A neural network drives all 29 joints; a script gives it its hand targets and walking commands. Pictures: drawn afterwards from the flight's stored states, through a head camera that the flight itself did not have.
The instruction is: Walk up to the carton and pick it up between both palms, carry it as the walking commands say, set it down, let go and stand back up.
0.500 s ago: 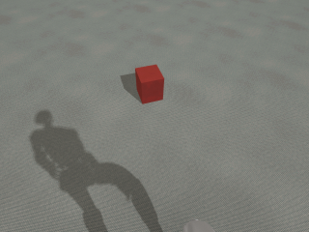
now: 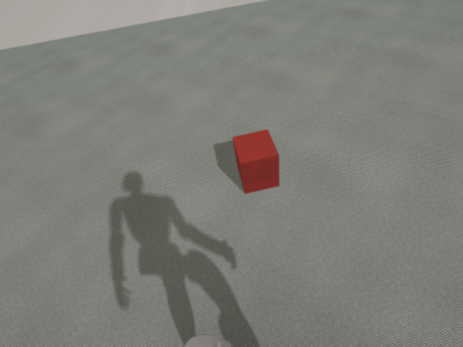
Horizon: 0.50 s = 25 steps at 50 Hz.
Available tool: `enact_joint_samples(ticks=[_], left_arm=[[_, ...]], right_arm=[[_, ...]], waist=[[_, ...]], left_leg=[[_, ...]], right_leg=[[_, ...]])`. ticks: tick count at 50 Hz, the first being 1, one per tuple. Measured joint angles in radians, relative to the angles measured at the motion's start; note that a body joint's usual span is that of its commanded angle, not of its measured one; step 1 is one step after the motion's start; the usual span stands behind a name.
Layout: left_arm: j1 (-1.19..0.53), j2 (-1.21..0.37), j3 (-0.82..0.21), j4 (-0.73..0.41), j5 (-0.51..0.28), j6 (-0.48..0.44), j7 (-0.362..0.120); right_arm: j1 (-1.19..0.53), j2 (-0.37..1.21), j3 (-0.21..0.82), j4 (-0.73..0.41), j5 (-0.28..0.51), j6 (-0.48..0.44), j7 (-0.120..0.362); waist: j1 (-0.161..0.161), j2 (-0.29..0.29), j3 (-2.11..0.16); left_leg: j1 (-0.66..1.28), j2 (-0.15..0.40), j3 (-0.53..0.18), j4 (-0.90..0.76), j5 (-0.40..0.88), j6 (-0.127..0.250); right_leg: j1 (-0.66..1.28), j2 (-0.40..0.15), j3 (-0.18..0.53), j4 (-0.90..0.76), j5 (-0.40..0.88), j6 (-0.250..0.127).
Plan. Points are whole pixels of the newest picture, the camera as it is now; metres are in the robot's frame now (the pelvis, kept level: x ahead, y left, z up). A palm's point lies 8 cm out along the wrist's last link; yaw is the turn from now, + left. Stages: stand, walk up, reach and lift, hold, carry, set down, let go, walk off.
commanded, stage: walk up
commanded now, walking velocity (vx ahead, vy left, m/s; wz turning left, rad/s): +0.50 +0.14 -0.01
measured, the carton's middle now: (256, 161) +1.15 +0.03 -0.66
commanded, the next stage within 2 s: none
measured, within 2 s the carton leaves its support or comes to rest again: neither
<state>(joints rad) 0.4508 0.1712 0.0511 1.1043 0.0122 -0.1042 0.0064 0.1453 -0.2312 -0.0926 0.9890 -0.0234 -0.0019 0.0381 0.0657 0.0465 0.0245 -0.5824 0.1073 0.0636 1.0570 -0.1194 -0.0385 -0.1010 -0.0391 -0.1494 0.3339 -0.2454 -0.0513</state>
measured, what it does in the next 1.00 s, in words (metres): walks ahead: left foot, then right foot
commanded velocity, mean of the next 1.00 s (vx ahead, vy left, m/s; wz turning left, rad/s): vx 0.50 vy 0.03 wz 0.00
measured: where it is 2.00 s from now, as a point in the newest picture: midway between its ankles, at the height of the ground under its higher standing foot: (264, 231)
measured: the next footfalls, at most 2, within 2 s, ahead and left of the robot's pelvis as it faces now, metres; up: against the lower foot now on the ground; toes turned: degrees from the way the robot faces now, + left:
left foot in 0.30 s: +0.31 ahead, +0.18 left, +0.00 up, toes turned +8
right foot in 0.82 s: +0.54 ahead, -0.12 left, +0.00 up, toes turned -11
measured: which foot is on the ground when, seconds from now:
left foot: up 0.00-0.28, down 0.30-0.84, up 0.86-1.00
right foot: down 0.00-0.30, up 0.32-0.80, down 0.82-1.00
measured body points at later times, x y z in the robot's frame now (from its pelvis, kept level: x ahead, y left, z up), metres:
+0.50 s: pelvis +0.25 +0.07 -0.01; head +0.28 +0.09 +0.44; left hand +0.30 +0.33 -0.17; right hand +0.25 -0.19 -0.15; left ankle +0.27 +0.18 -0.75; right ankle +0.20 -0.07 -0.66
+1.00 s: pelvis +0.48 -0.03 -0.01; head +0.50 -0.07 +0.44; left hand +0.53 +0.23 -0.13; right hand +0.48 -0.27 -0.18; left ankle +0.43 +0.14 -0.66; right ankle +0.50 -0.11 -0.75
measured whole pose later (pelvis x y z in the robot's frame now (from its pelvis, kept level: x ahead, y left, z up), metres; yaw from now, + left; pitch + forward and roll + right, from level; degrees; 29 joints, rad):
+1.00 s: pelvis +0.48 -0.03 -0.01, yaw -1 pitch +0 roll +2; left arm 0.25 0.19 0.07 1.00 0.02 -0.09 -0.01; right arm 0.31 -0.22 -0.07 1.03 -0.02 -0.04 0.01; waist 0.00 0.05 0.03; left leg -0.45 0.13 0.07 1.13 -0.26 -0.02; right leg -0.26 -0.05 -0.16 0.47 -0.22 -0.05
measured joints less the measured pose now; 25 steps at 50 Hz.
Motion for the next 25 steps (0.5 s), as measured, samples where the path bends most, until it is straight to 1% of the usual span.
enact_joint_samples(ticks=[2,5,8,10,12,14,15,16,17,18,19,20,21,22,25], left_arm=[[0.04,-0.016,-0.005,0.011,0.004,0.003,0.008],[0.077,-0.039,-0.009,0.023,-0.004,0.002,0.014],[0.095,-0.058,-0.014,0.029,-0.002,-0.002,0.018],[0.096,-0.064,-0.012,0.036,0.004,-0.002,0.021],[0.09,-0.061,-0.012,0.043,0.006,0.002,0.024],[0.086,-0.052,-0.008,0.051,0.0,0.011,0.025],[0.087,-0.049,-0.005,0.058,-0.001,0.015,0.023],[0.076,-0.041,-0.001,0.062,0.002,0.02,0.019],[0.052,-0.031,0.004,0.058,-0.006,0.025,0.013],[0.024,-0.021,0.008,0.047,-0.013,0.027,0.009],[-0.006,-0.009,0.014,0.035,-0.013,0.025,0.008],[-0.038,0.005,0.022,0.024,-0.011,0.023,0.005],[-0.075,0.02,0.03,0.011,-0.005,0.026,0.002],[-0.114,0.035,0.038,-0.005,0.001,0.032,-0.003],[-0.212,0.074,0.046,-0.063,0.01,0.055,-0.017]], right_arm=[[-0.026,0.009,0.003,-0.004,-0.004,0.011,0.007],[-0.056,0.018,0.009,-0.014,-0.003,0.011,0.015],[-0.091,0.03,0.02,-0.027,0.005,0.004,0.023],[-0.114,0.037,0.029,-0.039,0.011,-0.004,0.023],[-0.138,0.046,0.035,-0.051,0.008,-0.007,0.024],[-0.154,0.055,0.039,-0.063,0.001,-0.02,0.015],[-0.156,0.055,0.039,-0.067,-0.005,-0.032,0.009],[-0.155,0.055,0.037,-0.067,-0.011,-0.049,0.0],[-0.145,0.053,0.035,-0.057,-0.011,-0.064,-0.006],[-0.123,0.048,0.035,-0.042,-0.008,-0.073,-0.012],[-0.094,0.042,0.036,-0.022,-0.003,-0.081,-0.017],[-0.061,0.036,0.036,-0.002,-0.005,-0.086,-0.024],[-0.024,0.03,0.035,0.016,-0.005,-0.088,-0.031],[0.015,0.025,0.035,0.031,-0.004,-0.089,-0.037],[0.143,0.023,0.036,0.067,-0.003,-0.086,-0.042]], waist=[[0.016,-0.001,-0.001],[0.034,0.001,0.006],[0.052,-0.002,0.015],[0.056,-0.003,0.022],[0.056,-0.012,0.035],[0.056,-0.029,0.044],[0.048,-0.03,0.042],[0.034,-0.039,0.043],[0.02,-0.049,0.043],[0.01,-0.054,0.037],[0.001,-0.058,0.031],[-0.012,-0.063,0.028],[-0.026,-0.067,0.025],[-0.04,-0.072,0.027],[-0.077,-0.083,0.026]], left_leg=[[-0.007,0.005,0.009,-0.064,0.03,-0.016],[-0.01,-0.003,0.011,-0.17,0.073,-0.018],[0.001,-0.009,0.04,-0.293,0.092,-0.023],[0.019,-0.019,0.052,-0.381,0.094,-0.009],[0.047,-0.035,0.069,-0.437,0.04,0.008],[0.099,-0.056,0.088,-0.504,-0.002,0.035],[0.134,-0.059,0.091,-0.534,-0.013,0.053],[0.135,-0.061,0.098,-0.515,0.008,0.067],[0.124,-0.063,0.104,-0.469,-0.021,0.076],[0.132,-0.063,0.108,-0.451,-0.055,0.081],[0.157,-0.062,0.11,-0.461,-0.077,0.082],[0.19,-0.059,0.11,-0.486,-0.085,0.075],[0.223,-0.055,0.109,-0.515,-0.085,0.064],[0.256,-0.053,0.108,-0.543,-0.085,0.063],[0.34,-0.045,0.097,-0.609,-0.089,0.057]], right_leg=[[0.044,0.002,0.004,-0.025,-0.015,0.004],[0.112,0.0,0.004,-0.073,-0.032,0.02],[0.165,-0.01,0.01,-0.104,-0.056,0.04],[0.198,-0.017,0.008,-0.117,-0.08,0.057],[0.232,-0.031,0.005,-0.113,-0.115,0.078],[0.244,-0.054,0.008,-0.064,-0.173,0.101],[0.225,-0.061,0.009,0.012,-0.216,0.104],[0.169,-0.077,0.015,0.158,-0.26,0.091],[0.087,-0.077,0.059,0.351,-0.273,0.075],[-0.001,-0.062,0.105,0.536,-0.261,0.063],[-0.08,-0.046,0.128,0.682,-0.223,0.058],[-0.149,-0.038,0.132,0.784,-0.186,0.056],[-0.212,-0.035,0.126,0.845,-0.152,0.053],[-0.266,-0.039,0.116,0.87,-0.115,0.05],[-0.387,-0.055,0.1,0.835,-0.027,0.051]])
